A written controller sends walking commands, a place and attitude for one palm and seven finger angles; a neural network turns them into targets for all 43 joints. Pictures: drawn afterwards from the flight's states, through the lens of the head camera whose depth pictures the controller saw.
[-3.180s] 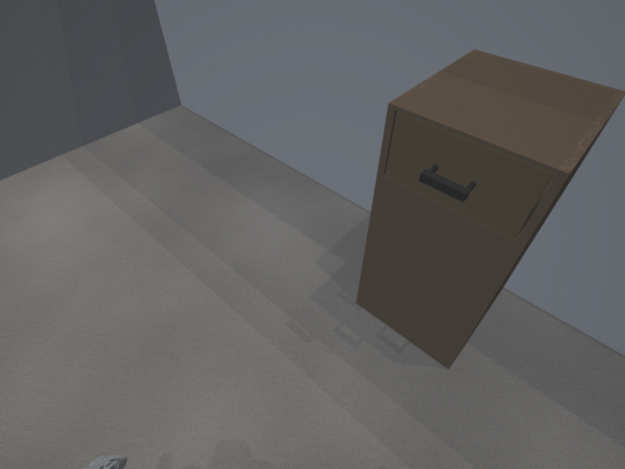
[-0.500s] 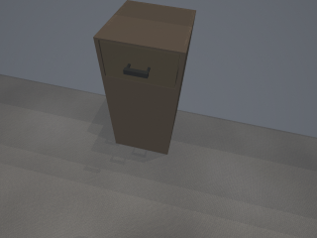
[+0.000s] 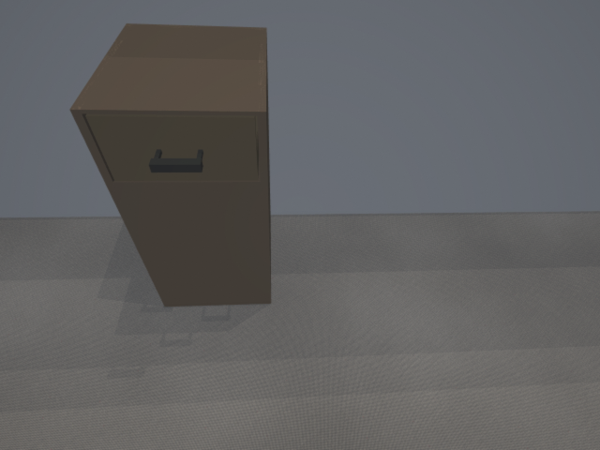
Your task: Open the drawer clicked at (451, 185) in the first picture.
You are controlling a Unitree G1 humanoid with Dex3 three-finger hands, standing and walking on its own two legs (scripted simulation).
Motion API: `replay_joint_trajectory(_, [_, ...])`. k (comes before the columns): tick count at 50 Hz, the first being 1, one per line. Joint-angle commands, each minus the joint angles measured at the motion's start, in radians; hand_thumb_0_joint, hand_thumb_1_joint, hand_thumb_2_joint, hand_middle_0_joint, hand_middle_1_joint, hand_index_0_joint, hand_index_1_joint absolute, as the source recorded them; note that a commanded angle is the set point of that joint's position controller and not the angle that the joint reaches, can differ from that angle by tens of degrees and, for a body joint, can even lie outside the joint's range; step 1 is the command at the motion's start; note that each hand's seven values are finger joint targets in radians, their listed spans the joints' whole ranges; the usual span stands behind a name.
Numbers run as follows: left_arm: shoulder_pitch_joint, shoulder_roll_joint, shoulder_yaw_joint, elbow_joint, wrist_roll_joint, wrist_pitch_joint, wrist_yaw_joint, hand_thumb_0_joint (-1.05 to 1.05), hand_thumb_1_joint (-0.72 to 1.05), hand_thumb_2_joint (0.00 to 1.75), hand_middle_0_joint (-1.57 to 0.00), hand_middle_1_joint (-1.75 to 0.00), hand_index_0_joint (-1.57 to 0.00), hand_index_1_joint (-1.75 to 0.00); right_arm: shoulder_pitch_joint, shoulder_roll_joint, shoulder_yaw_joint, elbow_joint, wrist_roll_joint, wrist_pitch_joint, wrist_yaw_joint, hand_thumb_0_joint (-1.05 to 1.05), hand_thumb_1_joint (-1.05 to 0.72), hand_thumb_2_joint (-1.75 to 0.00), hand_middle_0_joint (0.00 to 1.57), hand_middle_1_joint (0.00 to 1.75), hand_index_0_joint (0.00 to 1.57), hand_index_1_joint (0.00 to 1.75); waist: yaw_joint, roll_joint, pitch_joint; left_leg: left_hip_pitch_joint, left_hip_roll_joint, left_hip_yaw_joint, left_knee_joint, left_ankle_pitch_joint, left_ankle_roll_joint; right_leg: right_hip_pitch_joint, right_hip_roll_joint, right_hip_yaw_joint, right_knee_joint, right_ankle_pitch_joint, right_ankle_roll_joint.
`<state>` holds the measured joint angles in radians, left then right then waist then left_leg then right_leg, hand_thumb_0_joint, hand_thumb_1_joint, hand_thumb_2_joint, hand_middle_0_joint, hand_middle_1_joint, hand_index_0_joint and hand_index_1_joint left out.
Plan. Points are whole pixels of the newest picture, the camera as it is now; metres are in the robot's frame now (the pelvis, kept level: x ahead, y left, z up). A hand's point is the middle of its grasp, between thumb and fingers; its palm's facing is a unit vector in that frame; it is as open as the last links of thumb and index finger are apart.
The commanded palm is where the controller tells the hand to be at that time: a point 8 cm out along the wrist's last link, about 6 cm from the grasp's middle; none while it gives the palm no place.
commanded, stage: take the last steps up to it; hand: left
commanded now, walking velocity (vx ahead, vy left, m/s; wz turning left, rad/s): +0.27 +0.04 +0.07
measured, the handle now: (178, 159) +0.71 +0.26 -0.05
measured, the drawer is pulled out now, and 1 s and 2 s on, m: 0.00 0.00 0.00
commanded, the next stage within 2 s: come to a stop and stand still in 0.36 s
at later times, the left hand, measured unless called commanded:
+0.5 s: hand out of the picture +0.06 +0.21 -0.21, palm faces +0.12 -0.98 -0.15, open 7.3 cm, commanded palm none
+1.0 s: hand (177, 397) +0.24 +0.20 -0.18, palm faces +0.03 -0.97 -0.26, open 7.4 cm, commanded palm none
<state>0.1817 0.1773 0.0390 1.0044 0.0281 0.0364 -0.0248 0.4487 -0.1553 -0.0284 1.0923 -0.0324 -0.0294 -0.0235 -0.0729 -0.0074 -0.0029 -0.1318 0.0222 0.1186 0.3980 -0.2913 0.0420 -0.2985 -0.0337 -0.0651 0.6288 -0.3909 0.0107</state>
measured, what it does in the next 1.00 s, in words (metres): walks ahead: right foot, then left foot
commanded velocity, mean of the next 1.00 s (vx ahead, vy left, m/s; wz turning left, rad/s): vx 0.00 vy -0.01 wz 0.01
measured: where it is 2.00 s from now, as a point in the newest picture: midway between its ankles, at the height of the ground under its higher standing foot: outside the picture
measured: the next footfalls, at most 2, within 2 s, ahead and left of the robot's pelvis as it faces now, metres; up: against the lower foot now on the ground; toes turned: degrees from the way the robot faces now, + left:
right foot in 0.06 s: +0.04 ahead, -0.13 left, +0.00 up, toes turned -5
left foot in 0.44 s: +0.28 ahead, +0.15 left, +0.00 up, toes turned +11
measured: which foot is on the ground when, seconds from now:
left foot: down 0.00-0.06, up 0.08-0.42, down 0.44-1.00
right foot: up 0.00-0.04, down 0.06-0.44, up 0.46-0.96, down 0.98-1.00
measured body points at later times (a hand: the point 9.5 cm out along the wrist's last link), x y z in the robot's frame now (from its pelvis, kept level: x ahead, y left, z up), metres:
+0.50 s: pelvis +0.16 +0.05 -0.03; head +0.18 +0.08 +0.42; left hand +0.06 +0.26 -0.20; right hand +0.25 -0.19 -0.16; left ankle +0.25 +0.14 -0.75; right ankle +0.01 -0.11 -0.70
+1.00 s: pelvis +0.18 +0.00 -0.02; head +0.20 -0.01 +0.43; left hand +0.24 +0.25 -0.16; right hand +0.22 -0.23 -0.18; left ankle +0.25 +0.14 -0.74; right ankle +0.16 -0.11 -0.75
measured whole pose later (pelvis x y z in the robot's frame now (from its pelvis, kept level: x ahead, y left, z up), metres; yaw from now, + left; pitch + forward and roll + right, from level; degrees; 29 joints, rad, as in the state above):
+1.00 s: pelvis +0.18 +0.00 -0.02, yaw +0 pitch +0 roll +1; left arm 0.21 0.17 0.06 0.99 0.02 0.04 0.03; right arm 0.21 -0.16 -0.07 1.03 -0.02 0.03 -0.02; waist -0.02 0.01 0.04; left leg -0.37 0.09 0.18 0.57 -0.19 0.00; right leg -0.26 -0.05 -0.04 0.61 -0.36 0.01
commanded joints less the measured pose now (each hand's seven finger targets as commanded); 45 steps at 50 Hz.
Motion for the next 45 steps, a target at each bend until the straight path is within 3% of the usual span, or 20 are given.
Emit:
replay_joint_trajectory(1, [0.08,0.069,0.021,-0.019,-0.003,-0.059,0.015,0.0,0.9,0.9,-0.2,-0.3,-0.2,-0.3,0.033,-0.116,-0.022,0.001,0.012,-0.016,-0.003,0.0,-0.9,-0.9,0.2,0.3,0.2,0.3,0.089,0.065,0.008,-0.182,0.169,-0.172,0.004,0.047,0.044,0.299,-0.029,0.005,-0.248,0.164,-0.04])
replay_joint_trajectory(2, [0.178,0.123,0.034,0.017,0.0,-0.072,0.025,0.0,0.9,0.9,-0.2,-0.3,-0.2,-0.3,0.012,-0.075,-0.009,-0.011,0.02,-0.025,0.001,0.0,-0.9,-0.9,0.2,0.3,0.2,0.3,0.135,-0.057,-0.022,-0.351,0.105,-0.077,0.153,-0.022,0.005,0.486,-0.172,0.151,-0.282,0.097,-0.088])
replay_joint_trajectory(3, [0.299,0.207,0.055,0.053,-0.001,-0.078,0.034,0.0,0.9,0.9,-0.2,-0.3,-0.2,-0.3,-0.032,-0.045,-0.003,-0.046,0.017,-0.029,0.004,0.0,-0.9,-0.9,0.2,0.3,0.2,0.3,0.177,-0.239,-0.024,-0.547,0.017,0.021,0.388,-0.237,-0.035,0.584,-0.374,0.428,-0.375,0.07,-0.184])
replay_joint_trajectory(4, [0.349,0.22,0.056,0.066,-0.01,-0.074,0.041,0.0,0.9,0.9,-0.2,-0.3,-0.2,-0.3,-0.11,-0.098,-0.017,-0.075,0.005,-0.021,0.006,0.0,-0.9,-0.9,0.2,0.3,0.2,0.3,0.199,-0.143,0.023,-0.603,0.043,-0.051,0.542,-0.299,-0.034,0.489,-0.436,0.491,-0.425,0.024,-0.234])
replay_joint_trajectory(6, [0.248,0.147,0.049,0.061,-0.009,-0.08,0.049,0.0,0.9,0.9,-0.2,-0.3,-0.2,-0.3,-0.115,-0.085,-0.028,-0.057,0.003,-0.009,0.017,0.0,-0.9,-0.9,0.2,0.3,0.2,0.3,0.15,-0.15,0.127,-0.606,0.096,-0.085,0.644,-0.17,-0.033,0.353,-0.376,0.38,-0.463,-0.038,-0.21])
replay_joint_trajectory(9, [0.21,0.051,0.029,0.044,0.001,-0.097,0.054,0.0,0.9,0.9,-0.2,-0.3,-0.2,-0.3,-0.086,-0.026,-0.029,-0.045,-0.001,0.006,0.025,0.0,-0.9,-0.9,0.2,0.3,0.2,0.3,0.091,-0.052,0.188,-0.545,0.114,-0.067,0.625,-0.059,-0.059,0.22,-0.304,0.179,-0.452,0.232,-0.164])
replay_joint_trajectory(11, [0.196,0.056,0.019,0.05,0.001,-0.106,0.054,0.0,0.9,0.9,-0.2,-0.3,-0.2,-0.3,-0.081,-0.004,-0.03,-0.053,0.004,0.016,0.034,0.0,-0.9,-0.9,0.2,0.3,0.2,0.3,0.069,-0.076,0.189,-0.493,0.109,-0.044,0.58,-0.004,-0.069,0.164,-0.278,0.098,-0.451,0.358,-0.15])
replay_joint_trajectory(15, [0.194,0.089,0.014,0.064,0.001,-0.111,0.052,0.0,0.9,0.9,-0.2,-0.3,-0.2,-0.3,-0.147,-0.011,-0.028,-0.093,0.011,0.016,0.052,0.0,-0.9,-0.9,0.2,0.3,0.2,0.3,0.059,-0.158,0.201,-0.388,0.092,0.004,0.409,0.107,-0.063,0.091,-0.224,0.015,-0.425,0.465,-0.116])
replay_joint_trajectory(18, [0.192,0.124,0.023,0.067,0.006,-0.106,0.054,0.0,0.9,0.9,-0.2,-0.3,-0.2,-0.3,-0.162,-0.033,-0.031,-0.109,0.014,0.007,0.056,0.0,-0.9,-0.9,0.2,0.3,0.2,0.3,0.047,-0.182,0.184,-0.275,0.072,0.007,0.329,0.106,-0.034,0.077,-0.226,0.012,-0.37,0.469,-0.109])
replay_joint_trajectory(20, [0.187,0.135,0.029,0.071,0.002,-0.099,0.055,0.0,0.9,0.9,-0.2,-0.3,-0.2,-0.3,-0.037,-0.071,-0.041,-0.071,0.006,-0.003,0.045,0.0,-0.9,-0.9,0.2,0.3,0.2,0.3,-0.015,-0.114,0.1,-0.073,0.031,0.022,0.209,0.159,-0.023,0.076,-0.192,-0.03,-0.163,0.537,-0.087])
replay_joint_trajectory(21, [0.212,0.114,0.025,0.073,-0.003,-0.092,0.052,0.0,0.9,0.9,-0.2,-0.3,-0.2,-0.3,0.088,-0.13,-0.051,-0.039,-0.001,-0.009,0.036,0.0,-0.9,-0.9,0.2,0.3,0.2,0.3,-0.053,0.012,0.001,0.091,0.046,-0.011,0.154,0.193,-0.02,0.049,-0.144,-0.05,0.041,0.452,-0.065])
replay_joint_trajectory(22, [0.284,0.064,0.024,0.069,-0.017,-0.085,0.046,0.0,0.9,0.9,-0.2,-0.3,-0.2,-0.3,0.164,-0.241,-0.073,-0.024,-0.014,-0.019,0.022,0.0,-0.9,-0.9,0.2,0.3,0.2,0.3,-0.051,0.296,-0.115,0.241,0.268,-0.3,0.055,0.268,0.042,-0.095,-0.003,-0.113,0.332,0.069,-0.023])
replay_joint_trajectory(23, [0.304,0.045,0.017,0.049,-0.021,-0.081,0.044,0.0,0.9,0.9,-0.2,-0.3,-0.2,-0.3,0.18,-0.29,-0.072,-0.02,0.003,-0.013,0.011,0.0,-0.9,-0.9,0.2,0.3,0.2,0.3,-0.036,0.403,-0.175,0.258,0.4,-0.512,-0.088,0.293,0.113,-0.179,0.062,-0.037,0.577,-0.253,-0.023])
replay_joint_trajectory(24, [0.288,0.05,0.014,0.05,-0.018,-0.073,0.053,0.0,0.9,0.9,-0.2,-0.3,-0.2,-0.3,0.074,-0.266,-0.061,-0.041,0.01,-0.004,0.003,0.0,-0.9,-0.9,0.2,0.3,0.2,0.3,-0.01,0.292,-0.137,0.145,0.408,-0.476,-0.127,0.232,0.125,-0.176,0.011,0.054,0.645,-0.219,-0.039])
replay_joint_trajectory(25, [0.271,0.023,0.008,0.064,-0.02,-0.066,0.058,0.0,0.9,0.9,-0.2,-0.3,-0.2,-0.3,-0.046,-0.212,-0.048,-0.068,0.013,-0.004,-0.004,0.0,-0.9,-0.9,0.2,0.3,0.2,0.3,0.023,0.241,-0.081,0.039,0.388,-0.415,-0.137,0.266,0.113,-0.182,-0.036,0.071,0.636,-0.127,-0.03])
replay_joint_trajectory(26, [0.244,0.021,0.008,0.075,-0.018,-0.059,0.054,0.0,0.9,0.9,-0.2,-0.3,-0.2,-0.3,-0.14,-0.156,-0.029,-0.096,0.013,-0.005,-0.007,0.0,-0.9,-0.9,0.2,0.3,0.2,0.3,0.051,0.113,0.017,-0.095,0.356,-0.335,-0.142,0.307,0.102,-0.152,-0.068,0.08,0.581,-0.059,-0.017])
replay_joint_trajectory(28, [0.264,0.005,0.006,0.093,-0.011,-0.037,0.05,0.0,0.9,0.9,-0.2,-0.3,-0.2,-0.3,-0.185,-0.118,-0.008,-0.088,0.014,-0.015,-0.018,0.0,-0.9,-0.9,0.2,0.3,0.2,0.3,0.082,0.069,0.046,-0.168,0.308,-0.201,-0.142,0.52,0.068,-0.07,-0.073,0.086,0.467,0.005,0.012])
replay_joint_trajectory(32, [0.291,0.041,0.033,0.069,-0.003,0.018,0.057,0.0,0.9,0.9,-0.2,-0.3,-0.2,-0.3,-0.19,-0.138,-0.031,-0.084,0.023,0.008,-0.038,0.0,-0.9,-0.9,0.2,0.3,0.2,0.3,0.091,0.07,-0.03,-0.1,0.34,-0.148,-0.117,0.606,0.11,-0.125,-0.037,0.096,0.525,0.032,0.032])
replay_joint_trajectory(37, [0.222,0.046,0.054,0.009,0.0,0.037,0.05,0.0,0.9,0.9,-0.2,-0.3,-0.2,-0.3,-0.229,-0.137,-0.042,-0.102,0.016,0.018,-0.038,0.0,-0.9,-0.9,0.2,0.3,0.2,0.3,0.088,0.113,-0.023,-0.12,0.317,-0.119,-0.105,0.49,0.126,-0.196,-0.014,0.108,0.572,0.078,0.041])
replay_joint_trajectory(45, [0.109,0.025,0.033,-0.05,-0.006,0.012,0.05,0.0,0.9,0.9,-0.2,-0.3,-0.2,-0.3,-0.217,-0.162,-0.069,-0.096,0.0,0.042,-0.013,0.0,-0.9,-0.9,0.2,0.3,0.2,0.3,0.051,0.233,-0.016,-0.105,0.302,-0.163,-0.067,0.288,0.125,-0.05,-0.021,0.018,0.137,-0.041,0.014])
